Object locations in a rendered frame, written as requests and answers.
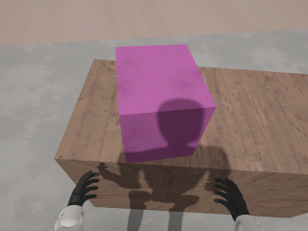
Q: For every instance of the right robot forearm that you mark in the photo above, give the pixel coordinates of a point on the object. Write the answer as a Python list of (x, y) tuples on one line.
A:
[(247, 223)]

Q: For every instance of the left robot forearm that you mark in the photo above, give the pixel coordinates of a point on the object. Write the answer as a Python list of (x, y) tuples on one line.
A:
[(71, 218)]

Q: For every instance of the pedestal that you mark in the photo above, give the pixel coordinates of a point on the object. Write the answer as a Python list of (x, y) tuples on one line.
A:
[(257, 137)]

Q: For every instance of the carton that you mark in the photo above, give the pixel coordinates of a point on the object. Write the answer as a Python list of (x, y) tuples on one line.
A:
[(164, 105)]

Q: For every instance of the robot right hand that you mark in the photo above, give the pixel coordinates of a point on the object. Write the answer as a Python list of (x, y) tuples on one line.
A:
[(235, 201)]

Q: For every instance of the robot left hand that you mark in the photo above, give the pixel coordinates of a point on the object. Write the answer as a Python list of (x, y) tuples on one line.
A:
[(78, 196)]

